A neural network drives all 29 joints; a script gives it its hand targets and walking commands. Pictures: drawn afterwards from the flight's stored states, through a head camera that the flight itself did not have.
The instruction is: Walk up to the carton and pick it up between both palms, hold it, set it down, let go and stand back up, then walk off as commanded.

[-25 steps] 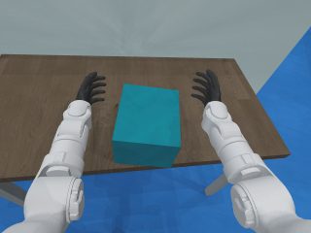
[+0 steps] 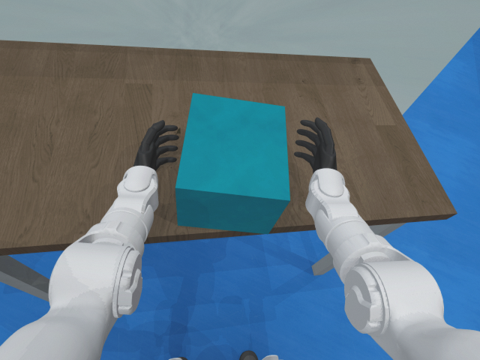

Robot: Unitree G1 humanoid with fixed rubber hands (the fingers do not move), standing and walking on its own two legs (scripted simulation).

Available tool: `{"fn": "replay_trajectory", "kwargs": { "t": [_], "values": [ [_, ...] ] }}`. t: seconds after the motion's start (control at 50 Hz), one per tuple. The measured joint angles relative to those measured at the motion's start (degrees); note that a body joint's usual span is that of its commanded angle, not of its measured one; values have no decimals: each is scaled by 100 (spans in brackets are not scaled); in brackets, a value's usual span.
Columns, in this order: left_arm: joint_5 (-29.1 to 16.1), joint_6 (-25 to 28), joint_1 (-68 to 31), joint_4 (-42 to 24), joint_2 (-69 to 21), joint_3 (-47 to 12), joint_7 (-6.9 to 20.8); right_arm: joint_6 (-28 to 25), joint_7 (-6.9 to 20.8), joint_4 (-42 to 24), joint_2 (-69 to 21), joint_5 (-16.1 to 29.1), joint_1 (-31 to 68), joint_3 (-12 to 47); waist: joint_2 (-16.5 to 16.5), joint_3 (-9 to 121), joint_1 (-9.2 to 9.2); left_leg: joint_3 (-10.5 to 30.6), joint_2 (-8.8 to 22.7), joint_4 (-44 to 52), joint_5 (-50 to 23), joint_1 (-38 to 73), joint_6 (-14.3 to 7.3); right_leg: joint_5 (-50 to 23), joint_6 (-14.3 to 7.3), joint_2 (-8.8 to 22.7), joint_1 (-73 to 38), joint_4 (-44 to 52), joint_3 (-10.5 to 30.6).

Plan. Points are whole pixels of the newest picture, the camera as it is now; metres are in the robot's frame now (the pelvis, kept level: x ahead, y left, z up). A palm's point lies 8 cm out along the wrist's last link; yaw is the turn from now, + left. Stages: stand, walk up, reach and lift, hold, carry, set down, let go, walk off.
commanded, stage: reach and lift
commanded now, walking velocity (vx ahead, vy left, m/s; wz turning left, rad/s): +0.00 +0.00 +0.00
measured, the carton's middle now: (231, 165) +0.45 +0.01 +0.00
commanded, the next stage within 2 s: none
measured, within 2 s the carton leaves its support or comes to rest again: leaves its support in 1.94 s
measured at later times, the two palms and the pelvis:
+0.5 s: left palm (146, 153) +0.45 +0.15 +0.03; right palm (303, 181) +0.40 -0.11 +0.03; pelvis +0.01 +0.01 +0.01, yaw +0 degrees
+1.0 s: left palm (147, 159) +0.43 +0.15 +0.04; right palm (304, 186) +0.39 -0.11 +0.03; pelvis +0.02 +0.00 +0.02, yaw +1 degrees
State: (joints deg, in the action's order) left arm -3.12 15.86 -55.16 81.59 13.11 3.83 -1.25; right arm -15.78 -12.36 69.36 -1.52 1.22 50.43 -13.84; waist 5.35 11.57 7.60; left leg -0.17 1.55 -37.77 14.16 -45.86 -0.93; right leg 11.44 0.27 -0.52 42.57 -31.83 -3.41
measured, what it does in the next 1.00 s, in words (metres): stands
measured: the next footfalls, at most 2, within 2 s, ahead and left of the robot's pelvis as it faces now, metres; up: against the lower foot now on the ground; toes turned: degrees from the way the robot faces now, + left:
none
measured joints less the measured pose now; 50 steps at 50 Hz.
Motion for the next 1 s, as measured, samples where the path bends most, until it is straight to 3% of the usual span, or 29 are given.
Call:
{"fn": "replay_trajectory", "kwargs": {
  "t": [0.06, 0.14, 0.22, 0.28, 0.36, 0.42, 0.48, 0.54, 0.6, 0.68, 0.82, 1.0],
  "values": [
    [230, 124, 78, -250, -48, 85, -181, -168, 154, 252, 42, 87, 128, 18, -181, 177, -118, -1, 10, -82, 63, -191, 4, -4, 49, -11, 141, 35, 9],
    [430, 211, 86, -295, 12, 291, -257, -361, 151, 597, 10, 30, 26, -143, -529, 362, -296, -22, -8, -45, 138, -73, 28, -4, 109, 3, -27, 199, 44],
    [367, 246, -30, -56, 47, 337, -79, -537, 109, 836, 123, -53, -236, -199, -860, 364, -484, -57, -31, -97, 254, 267, 72, 76, 166, 23, -402, 254, 98],
    [256, 246, -216, 382, -53, 402, 188, -544, 64, 789, 202, -136, -465, -83, -942, 164, -610, -112, -30, -91, 349, 638, -44, 145, 200, 16, -733, 236, 164],
    [473, 374, -458, 981, -425, 885, 598, -596, 132, 571, -30, -549, -444, -307, -722, -402, -580, -137, -87, -17, 351, 1063, -196, 219, 170, 63, -1045, 81, 193],
    [893, 746, -303, 618, -598, 1692, 471, -758, 45, 274, -219, -1183, -521, -980, -389, -702, -529, -73, -124, 83, 250, 1159, -138, 199, 124, 101, -1140, 103, 119],
    [1606, 812, -15, -72, -694, 1864, 277, -1037, 102, 195, -442, -1968, -582, -1706, -135, -620, -445, 10, -92, 163, 154, 974, -103, 95, 129, 69, -1021, 267, 25],
    [2208, 749, 58, -465, -746, 2080, 72, -1132, 100, 60, -716, -2397, -579, -2301, -3, -671, -371, 53, -63, 292, 48, 956, -71, -45, 84, 37, -1065, 493, -39],
    [2430, 553, 117, -725, -860, 2063, -114, -1176, 139, -166, -944, -2556, -670, -2717, -66, -688, -383, 80, -55, 447, -58, 988, -36, -182, 34, 28, -1161, 745, -98],
    [2651, 360, 197, -724, -1010, 2158, -226, -1109, 230, -483, -1016, -2898, -825, -3012, -383, -638, -540, 17, -40, 580, -114, 1078, -45, -314, 30, 26, -1291, 988, -85],
    [2771, 221, 383, -588, -1200, 2695, -156, -750, 371, -1000, -1121, -3476, -1078, -3154, -722, -649, -726, -156, -74, 833, -129, 1521, -123, -264, 123, 84, -1588, 1023, 38],
    [2951, 340, 464, -704, -1142, 3147, 176, -723, 294, -1101, -1328, -3511, -1213, -3080, -261, -912, -682, -78, -52, 1033, -150, 1934, -4, -98, -3, 66, -1914, 958, -68]
  ]
}}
